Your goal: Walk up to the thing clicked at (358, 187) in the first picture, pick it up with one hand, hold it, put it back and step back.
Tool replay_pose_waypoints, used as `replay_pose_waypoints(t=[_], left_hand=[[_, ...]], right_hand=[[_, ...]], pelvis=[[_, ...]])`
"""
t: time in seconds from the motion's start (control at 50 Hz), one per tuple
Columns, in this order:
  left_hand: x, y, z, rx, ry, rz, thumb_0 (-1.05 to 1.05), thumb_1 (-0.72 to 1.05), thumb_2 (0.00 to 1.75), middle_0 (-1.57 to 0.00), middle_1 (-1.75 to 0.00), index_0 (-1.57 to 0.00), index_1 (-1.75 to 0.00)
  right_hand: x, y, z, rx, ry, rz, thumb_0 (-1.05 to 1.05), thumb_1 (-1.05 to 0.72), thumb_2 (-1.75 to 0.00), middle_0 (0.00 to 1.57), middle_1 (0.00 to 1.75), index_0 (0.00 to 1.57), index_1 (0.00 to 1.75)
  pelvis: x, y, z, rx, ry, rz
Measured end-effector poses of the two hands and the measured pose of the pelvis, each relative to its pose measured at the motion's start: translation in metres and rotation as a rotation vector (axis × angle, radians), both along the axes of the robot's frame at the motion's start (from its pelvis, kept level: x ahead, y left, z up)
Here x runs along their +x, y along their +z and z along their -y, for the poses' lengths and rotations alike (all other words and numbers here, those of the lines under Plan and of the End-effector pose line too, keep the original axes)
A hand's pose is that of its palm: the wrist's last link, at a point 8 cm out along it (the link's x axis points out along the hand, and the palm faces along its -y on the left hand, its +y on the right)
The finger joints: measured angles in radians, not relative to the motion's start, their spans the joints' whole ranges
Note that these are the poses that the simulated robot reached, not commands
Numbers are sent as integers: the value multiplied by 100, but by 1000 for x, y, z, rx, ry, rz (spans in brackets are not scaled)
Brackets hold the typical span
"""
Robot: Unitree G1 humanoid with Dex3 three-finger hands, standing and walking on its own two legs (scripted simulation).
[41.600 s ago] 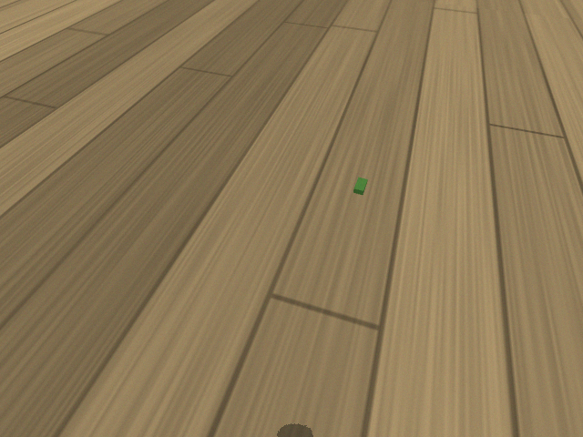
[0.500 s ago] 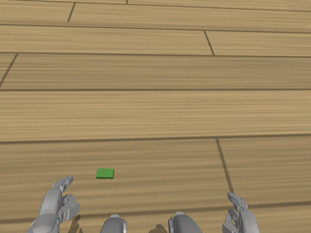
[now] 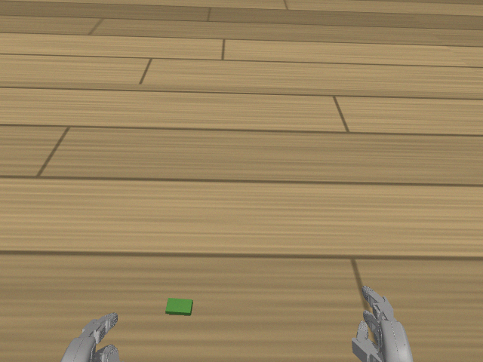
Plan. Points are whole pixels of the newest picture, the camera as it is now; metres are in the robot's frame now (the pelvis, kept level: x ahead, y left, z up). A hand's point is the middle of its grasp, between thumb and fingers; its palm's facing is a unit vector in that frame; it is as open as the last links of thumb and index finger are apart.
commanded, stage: home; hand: left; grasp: from above
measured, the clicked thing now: (179, 306) +0.48 +0.20 -0.70
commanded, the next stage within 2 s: stand in 1.74 s
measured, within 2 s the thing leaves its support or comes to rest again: neither
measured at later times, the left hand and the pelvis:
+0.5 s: hand out of the picture +0.16 +0.18 -0.05, palm faces +0.03 -0.98 -0.20, open 7.4 cm; pelvis +0.00 +0.00 +0.00, yaw -1 degrees
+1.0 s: hand out of the picture +0.16 +0.18 -0.05, palm faces +0.03 -0.98 -0.20, open 7.4 cm; pelvis +0.00 +0.00 +0.00, yaw -1 degrees
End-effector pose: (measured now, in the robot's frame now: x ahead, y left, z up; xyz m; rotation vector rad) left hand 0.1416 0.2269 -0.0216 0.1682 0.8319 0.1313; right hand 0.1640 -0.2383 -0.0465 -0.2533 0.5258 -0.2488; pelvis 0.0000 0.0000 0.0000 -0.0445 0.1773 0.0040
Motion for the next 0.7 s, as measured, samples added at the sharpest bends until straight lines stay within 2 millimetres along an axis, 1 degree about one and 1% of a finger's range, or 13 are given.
replay_pose_waypoints(t=[0.08, 0.28, 0.38, 0.5, 0.7], left_hand=[[1, 0, 0, 0, -4, 5, 1, 90, 90, -20, -30, -20, -30], [4, 1, -1, 8, -17, 12, 1, 90, 90, -20, -30, -20, -30], [4, 1, -1, 6, -23, 10, 1, 90, 90, -20, -30, -20, -30], [4, 1, -1, 5, -23, 12, 1, 90, 90, -20, -30, -20, -30], [2, 1, 0, 3, -24, 10, 1, 90, 90, -20, -30, -20, -30]], right_hand=[[-4, -2, 0, -2, -2, -14, 1, -91, -90, 21, 30, 20, 30], [-23, -10, 1, 5, -33, -63, 2, -91, -90, 21, 30, 20, 30], [-28, -12, 1, 8, -45, -69, 2, -91, -90, 21, 30, 20, 30], [-29, -12, 1, 7, -47, -62, 2, -91, -90, 21, 30, 20, 30], [-24, -8, 2, 2, -38, -41, 2, -91, -90, 21, 30, 20, 30]], pelvis=[[-1, 0, 0, -1, 0, 3], [-1, 0, -2, -2, -7, 4], [-2, 0, -3, -2, -9, 5], [-3, 0, -3, -3, -11, 7], [-4, 0, -3, -3, -10, 8]])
